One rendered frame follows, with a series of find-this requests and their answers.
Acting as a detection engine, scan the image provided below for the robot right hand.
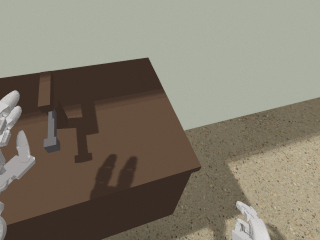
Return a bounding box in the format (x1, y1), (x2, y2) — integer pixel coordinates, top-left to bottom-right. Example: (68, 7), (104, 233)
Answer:
(232, 201), (271, 240)

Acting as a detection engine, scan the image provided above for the counter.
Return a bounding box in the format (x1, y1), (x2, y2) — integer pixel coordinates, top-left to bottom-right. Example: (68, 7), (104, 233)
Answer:
(0, 57), (202, 240)

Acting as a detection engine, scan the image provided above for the robot left hand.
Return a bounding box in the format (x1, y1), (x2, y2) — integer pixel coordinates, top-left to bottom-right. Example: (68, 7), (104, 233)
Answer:
(0, 90), (36, 194)

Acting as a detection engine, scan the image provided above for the tap lever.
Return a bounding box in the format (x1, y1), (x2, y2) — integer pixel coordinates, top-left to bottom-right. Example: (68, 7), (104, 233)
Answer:
(43, 109), (61, 153)

